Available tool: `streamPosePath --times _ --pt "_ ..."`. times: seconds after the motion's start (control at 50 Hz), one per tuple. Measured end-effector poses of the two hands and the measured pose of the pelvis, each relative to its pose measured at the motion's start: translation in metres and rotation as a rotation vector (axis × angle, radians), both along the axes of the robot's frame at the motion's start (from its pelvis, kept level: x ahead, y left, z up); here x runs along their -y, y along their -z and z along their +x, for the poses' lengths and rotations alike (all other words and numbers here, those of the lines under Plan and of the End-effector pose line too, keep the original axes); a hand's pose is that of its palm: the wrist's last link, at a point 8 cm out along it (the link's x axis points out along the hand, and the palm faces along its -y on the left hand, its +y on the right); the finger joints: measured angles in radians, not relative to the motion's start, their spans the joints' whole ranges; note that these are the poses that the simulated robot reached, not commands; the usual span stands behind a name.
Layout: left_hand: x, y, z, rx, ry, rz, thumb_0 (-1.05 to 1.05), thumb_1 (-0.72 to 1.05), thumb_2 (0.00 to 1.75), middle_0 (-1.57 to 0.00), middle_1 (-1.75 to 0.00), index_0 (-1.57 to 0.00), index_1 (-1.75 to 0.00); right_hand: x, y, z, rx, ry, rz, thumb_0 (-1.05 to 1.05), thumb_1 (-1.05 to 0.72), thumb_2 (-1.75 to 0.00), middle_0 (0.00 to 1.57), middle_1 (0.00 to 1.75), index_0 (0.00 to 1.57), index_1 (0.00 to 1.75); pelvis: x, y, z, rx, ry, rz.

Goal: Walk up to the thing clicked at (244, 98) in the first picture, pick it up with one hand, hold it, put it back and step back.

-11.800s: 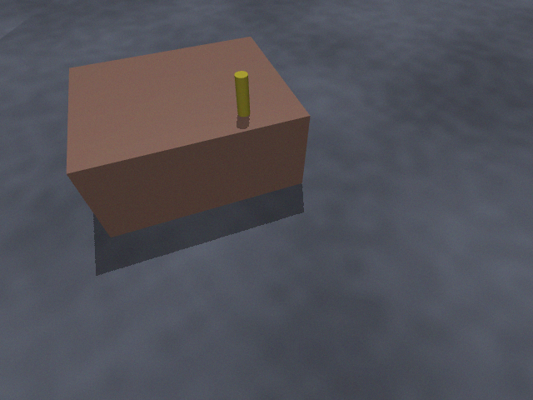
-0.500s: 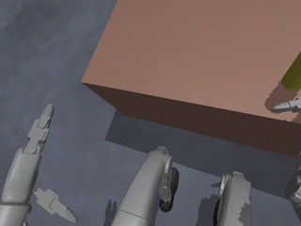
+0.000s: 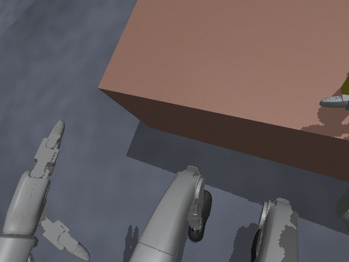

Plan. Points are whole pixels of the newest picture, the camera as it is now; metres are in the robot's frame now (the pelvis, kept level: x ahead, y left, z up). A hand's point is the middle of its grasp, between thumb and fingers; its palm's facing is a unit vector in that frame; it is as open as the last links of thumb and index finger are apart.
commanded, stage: close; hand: right
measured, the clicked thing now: out of the picture +0.56 -0.22 -0.03
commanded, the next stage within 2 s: settle in 0.36 s
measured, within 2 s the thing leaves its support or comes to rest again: leaves its support in 0.72 s
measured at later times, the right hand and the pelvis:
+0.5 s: hand out of the picture +0.53 -0.21 -0.04, palm faces +0.18 +0.98 +0.01, open 7.6 cm; pelvis +0.00 +0.00 +0.00, yaw +0 degrees
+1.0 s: hand out of the picture +0.54 -0.21 +0.01, palm faces +0.18 +0.98 +0.00, open 7.4 cm; pelvis +0.01 +0.00 +0.04, yaw +0 degrees
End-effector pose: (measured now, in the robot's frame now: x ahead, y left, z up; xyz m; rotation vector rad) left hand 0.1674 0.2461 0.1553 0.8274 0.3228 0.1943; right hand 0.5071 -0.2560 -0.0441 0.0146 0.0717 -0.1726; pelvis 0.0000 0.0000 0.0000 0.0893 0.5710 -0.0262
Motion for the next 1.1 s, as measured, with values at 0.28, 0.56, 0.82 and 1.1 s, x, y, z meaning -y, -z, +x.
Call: streamPosePath --times 0.28,0.56,0.82,1.1 --pt "0.0 -0.005 0.003 0.004 0.004 -0.018 -0.01 -0.56 0.07 -0.06 -0.05 -0.05 -0.05 0.001 -0.004 -0.007 -0.006 -0.004 -0.004 -0.01 0.16 -0.43 0.92 0.68 0.95 0.68 -0.001 -0.004 0.002 0.007 0.002 -0.003" --pt "-0.001 -0.006 0.001 0.017 0.0 -0.023 -0.01 -0.56 0.07 -0.06 -0.05 -0.06 -0.05 0.003 -0.004 -0.007 -0.007 0.0 0.001 -0.03 0.07 -0.94 0.89 0.97 0.95 0.98 -0.003 -0.005 0.0 0.012 -0.001 -0.005" --pt "-0.009 -0.004 -0.002 -0.018 -0.053 -0.06 -0.01 -0.57 0.08 -0.07 -0.05 -0.06 -0.06 0.003 -0.026 -0.01 -0.024 0.003 -0.004 -0.02 0.09 -1.07 0.84 1.12 0.89 1.13 -0.002 -0.022 0.004 0.027 0.001 -0.003" --pt "-0.013 -0.004 0.007 -0.039 -0.079 -0.118 -0.01 -0.56 0.07 -0.07 -0.05 -0.06 -0.06 0.006 -0.064 0.001 -0.021 0.011 -0.003 -0.02 0.09 -1.09 0.84 1.13 0.88 1.14 -0.001 -0.044 0.014 0.045 0.004 -0.006"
